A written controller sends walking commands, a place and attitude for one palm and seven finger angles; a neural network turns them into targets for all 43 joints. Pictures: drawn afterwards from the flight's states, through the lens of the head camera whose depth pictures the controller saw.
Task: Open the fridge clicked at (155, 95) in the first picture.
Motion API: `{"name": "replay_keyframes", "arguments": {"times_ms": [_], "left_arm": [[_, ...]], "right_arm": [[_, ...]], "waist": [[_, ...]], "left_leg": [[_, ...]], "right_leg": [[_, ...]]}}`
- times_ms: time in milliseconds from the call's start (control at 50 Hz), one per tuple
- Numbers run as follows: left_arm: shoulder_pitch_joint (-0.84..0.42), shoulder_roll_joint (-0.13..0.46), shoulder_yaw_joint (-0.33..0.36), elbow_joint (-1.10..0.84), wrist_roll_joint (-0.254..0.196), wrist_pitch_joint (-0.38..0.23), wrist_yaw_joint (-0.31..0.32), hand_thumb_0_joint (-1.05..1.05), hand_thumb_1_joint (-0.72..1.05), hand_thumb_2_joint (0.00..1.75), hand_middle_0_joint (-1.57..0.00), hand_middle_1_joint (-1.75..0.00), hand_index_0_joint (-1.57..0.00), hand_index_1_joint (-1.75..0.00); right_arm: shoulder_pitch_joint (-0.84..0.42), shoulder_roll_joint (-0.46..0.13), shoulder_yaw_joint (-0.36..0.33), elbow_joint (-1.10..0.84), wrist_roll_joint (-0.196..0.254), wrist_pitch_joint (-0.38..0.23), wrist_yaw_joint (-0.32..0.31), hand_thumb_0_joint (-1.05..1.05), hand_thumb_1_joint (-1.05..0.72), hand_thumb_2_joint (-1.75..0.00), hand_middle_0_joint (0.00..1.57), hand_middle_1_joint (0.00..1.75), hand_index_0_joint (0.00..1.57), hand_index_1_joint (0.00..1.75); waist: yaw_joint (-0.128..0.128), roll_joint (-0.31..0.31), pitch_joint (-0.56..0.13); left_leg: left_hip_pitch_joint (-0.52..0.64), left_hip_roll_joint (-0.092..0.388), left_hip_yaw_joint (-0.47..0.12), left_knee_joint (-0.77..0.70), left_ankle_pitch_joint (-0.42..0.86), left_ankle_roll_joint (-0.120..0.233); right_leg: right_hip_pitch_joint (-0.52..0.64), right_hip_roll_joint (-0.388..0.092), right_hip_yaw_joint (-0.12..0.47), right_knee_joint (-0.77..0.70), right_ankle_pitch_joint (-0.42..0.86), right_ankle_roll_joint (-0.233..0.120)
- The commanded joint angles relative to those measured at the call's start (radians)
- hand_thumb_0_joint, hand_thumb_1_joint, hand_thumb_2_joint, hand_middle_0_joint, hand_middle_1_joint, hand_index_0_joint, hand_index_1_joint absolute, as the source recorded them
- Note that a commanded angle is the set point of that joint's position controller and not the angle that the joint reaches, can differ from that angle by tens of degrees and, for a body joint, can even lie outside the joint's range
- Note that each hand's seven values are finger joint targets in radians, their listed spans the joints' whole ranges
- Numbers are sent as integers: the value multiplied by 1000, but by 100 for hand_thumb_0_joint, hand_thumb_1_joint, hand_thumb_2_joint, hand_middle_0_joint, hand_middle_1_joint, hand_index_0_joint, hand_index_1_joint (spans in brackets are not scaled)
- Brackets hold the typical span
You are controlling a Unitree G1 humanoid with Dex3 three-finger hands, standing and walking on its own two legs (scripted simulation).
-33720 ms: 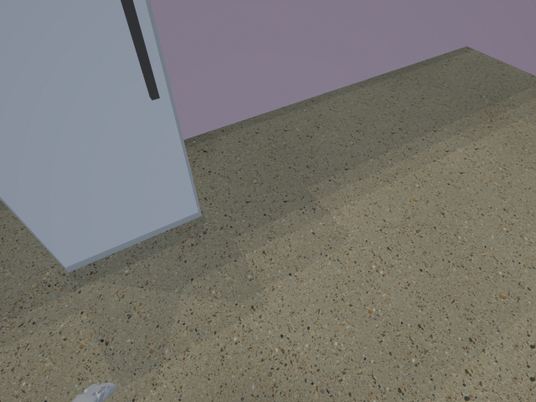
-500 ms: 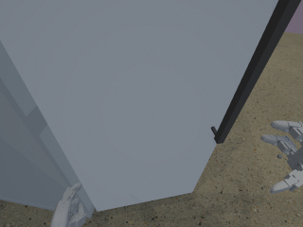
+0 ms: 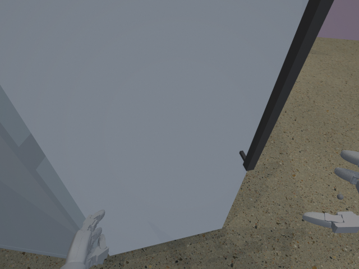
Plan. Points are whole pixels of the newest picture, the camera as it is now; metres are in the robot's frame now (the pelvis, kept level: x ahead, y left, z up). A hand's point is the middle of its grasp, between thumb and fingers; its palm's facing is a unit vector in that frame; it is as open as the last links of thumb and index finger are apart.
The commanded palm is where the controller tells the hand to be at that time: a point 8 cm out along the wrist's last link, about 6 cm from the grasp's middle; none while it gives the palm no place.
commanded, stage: draw the hand back to the body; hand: right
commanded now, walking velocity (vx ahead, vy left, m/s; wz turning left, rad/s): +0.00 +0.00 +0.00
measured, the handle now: (271, 96) +0.43 -0.20 +0.20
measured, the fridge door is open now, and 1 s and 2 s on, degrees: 69 69 69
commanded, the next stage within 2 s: step back with the hand held close in 0.90 s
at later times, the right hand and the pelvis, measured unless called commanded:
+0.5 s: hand (345, 193) +0.21 -0.27 +0.16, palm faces +0.45 +0.81 -0.37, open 9.0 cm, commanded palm +0.16 -0.30 +0.18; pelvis +0.02 +0.00 +0.01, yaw +1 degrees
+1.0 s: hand (344, 196) +0.20 -0.26 +0.17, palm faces +0.46 +0.81 -0.37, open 7.4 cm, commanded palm +0.16 -0.29 +0.19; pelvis +0.01 +0.01 +0.01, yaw +1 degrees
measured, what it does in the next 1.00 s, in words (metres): stands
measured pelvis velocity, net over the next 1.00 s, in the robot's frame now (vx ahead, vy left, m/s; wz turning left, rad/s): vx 0.01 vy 0.01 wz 0.02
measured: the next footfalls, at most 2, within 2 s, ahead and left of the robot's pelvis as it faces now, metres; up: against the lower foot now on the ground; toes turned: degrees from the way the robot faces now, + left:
none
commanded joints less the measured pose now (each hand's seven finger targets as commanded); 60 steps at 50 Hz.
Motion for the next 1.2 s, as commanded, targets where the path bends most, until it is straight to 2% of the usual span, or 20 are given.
{"name": "replay_keyframes", "arguments": {"times_ms": [0, 20, 60, 180, 340, 400, 440, 500, 560, 640, 700, 780, 980, 1000, 1020, 1040, 1080, 1100, 1160, 1180], "left_arm": [[-110, 119, 56, -147, 10, -26, 4, 0, 90, 90, -20, -30, -20, -30], [-118, 110, 55, -146, 10, -20, 4, 0, 90, 90, -20, -30, -20, -30], [-127, 118, 57, -138, 13, -7, 9, 0, 90, 90, -20, -30, -20, -30], [-133, 103, 58, -140, 17, 21, 0, 0, 90, 90, -20, -30, -20, -30], [-141, 98, 63, -155, 20, 39, -14, 0, 90, 90, -20, -30, -20, -30], [-144, 97, 65, -159, 19, 46, -13, 0, 90, 90, -20, -30, -20, -30], [-146, 93, 66, -161, 18, 44, -12, 0, 90, 90, -20, -30, -20, -30], [-145, 94, 66, -164, 20, 43, -12, 0, 90, 90, -20, -30, -20, -30], [-150, 98, 70, -156, 19, 52, -5, 0, 90, 90, -20, -30, -20, -30], [-149, 94, 68, -160, 19, 53, -4, 0, 90, 90, -20, -30, -20, -30], [-152, 93, 67, -161, 21, 52, -3, 0, 90, 90, -20, -30, -20, -30], [-152, 89, 66, -156, 22, 48, 1, 0, 90, 90, -20, -30, -20, -30], [-154, 88, 68, -153, 22, 48, 1, 0, 90, 90, -20, -30, -20, -30], [-166, 85, 61, -163, 23, 41, -3, 0, 90, 90, -20, -30, -20, -30], [-167, 98, 58, -184, 18, 68, -5, 0, 90, 90, -20, -30, -20, -30], [-153, 77, 55, -139, 28, 89, -8, 0, 90, 90, -20, -30, -20, -30], [-132, 83, 68, -158, 26, 120, -14, 0, 90, 90, -20, -30, -20, -30], [-127, 87, 75, -181, 22, 133, -17, 0, 90, 90, -20, -30, -20, -30], [-134, 95, 80, -221, 17, 159, -12, 0, 90, 90, -20, -30, -20, -30], [-128, 96, 78, -229, 16, 166, -13, 0, 90, 90, -20, -30, -20, -30]], "right_arm": [[-119, -230, -93, -303, -48, -95, -114, 0, 1, -46, 23, 83, 23, 83], [-119, -196, -61, -297, -52, -95, -118, 0, -3, -48, 23, 81, 23, 81], [-118, -219, -86, -288, -60, -96, -128, 0, -10, -51, 23, 77, 23, 77], [-39, -183, -70, -296, -65, -95, -130, 0, -32, -62, 22, 64, 22, 64], [51, -199, -106, -371, -62, -99, -124, 0, -61, -76, 21, 47, 21, 47], [56, -202, -111, -412, -61, -102, -122, 0, -72, -81, 21, 41, 21, 41], [60, -202, -109, -440, -62, -107, -124, 0, -79, -85, 20, 36, 20, 36], [78, -200, -109, -464, -63, -107, -125, 0, -90, -90, 20, 30, 20, 30], [83, -189, -107, -410, -62, -100, -123, 0, -90, -90, 20, 30, 20, 30], [61, -188, -101, -428, -62, -105, -123, 0, -90, -90, 20, 30, 20, 30], [53, -191, -98, -435, -62, -104, -123, 0, -90, -90, 20, 30, 20, 30], [64, -192, -104, -424, -63, -106, -125, 0, -90, -90, 20, 30, 20, 30], [73, -189, -104, -417, -62, -107, -121, 0, -90, -90, 20, 30, 20, 30], [-11, -145, -31, -488, -65, -112, -115, 0, -90, -90, 20, 30, 20, 30], [-152, -311, -199, -553, -75, -159, -131, 0, -90, -90, 20, 30, 20, 30], [-25, -227, -142, -419, -79, -161, -122, 0, -90, -90, 20, 30, 20, 30], [74, -187, -116, -399, -90, -164, -114, 0, -90, -90, 20, 30, 20, 30], [125, -170, -106, -414, -88, -163, -112, 0, -90, -90, 20, 30, 20, 30], [216, -193, -137, -495, -83, -171, -121, 0, -90, -90, 20, 30, 20, 30], [227, -191, -136, -519, -81, -174, -123, 0, -90, -90, 20, 30, 20, 30]], "waist": [[1, -54, -118], [7, -52, -87], [2, -12, -80], [-5, -27, -53], [-17, -7, -47], [-18, -16, -58], [-16, -58, -54], [-19, -39, -52], [-15, 7, -12], [-15, -32, -36], [-16, -8, -28], [-18, -36, -27], [-18, -11, -19], [-9, -36, -28], [17, 21, 86], [32, 109, 91], [29, 135, 13], [28, 94, -30], [22, -33, -103], [23, -44, -118]], "left_leg": [[-58, 25, -24, -127, 105, 27], [-63, 22, -21, -128, 98, 27], [-48, 21, -22, -145, 109, 27], [-5, 26, -14, -156, 165, 28], [15, 25, -13, -174, 208, 24], [27, 28, -15, -179, 231, 24], [17, 27, -18, -184, 222, 24], [26, 28, -16, -183, 245, 25], [8, 28, -16, -199, 216, 23], [5, 28, -21, -198, 185, 21], [5, 30, -22, -206, 188, 20], [15, 32, -25, -208, 197, 22], [9, 33, -25, -217, 198, 19], [7, 36, -29, -217, 191, 17], [-79, 83, -149, -292, 251, 6], [-84, 118, -153, -295, 291, 14], [-34, 152, -142, -234, 458, 20], [-10, 154, -128, -199, 494, 15], [-2, 114, -81, -135, 408, 2], [8, 95, -70, -116, 374, -1]], "right_leg": [[187, -29, 61, -151, 45, -6], [189, -31, 61, -161, 39, -4], [198, -31, 57, -174, 55, -11], [221, -37, 50, -185, 135, -6], [239, -38, 38, -192, 188, -4], [247, -36, 30, -186, 208, -6], [259, -36, 26, -186, 201, -5], [256, -36, 29, -182, 222, -6], [245, -37, 22, -186, 189, -12], [261, -33, 24, -189, 159, -10], [258, -34, 26, -188, 158, -12], [258, -31, 19, -188, 164, -14], [263, -32, 15, -187, 165, -16], [271, -27, 20, -188, 155, -18], [184, -43, 32, -126, 86, -39], [159, -35, 37, -83, 80, -37], [151, -44, 30, -44, 166, -32], [157, -51, 24, -52, 215, -32], [188, -83, 46, -110, 351, -38], [173, -95, 66, -126, 376, -40]]}}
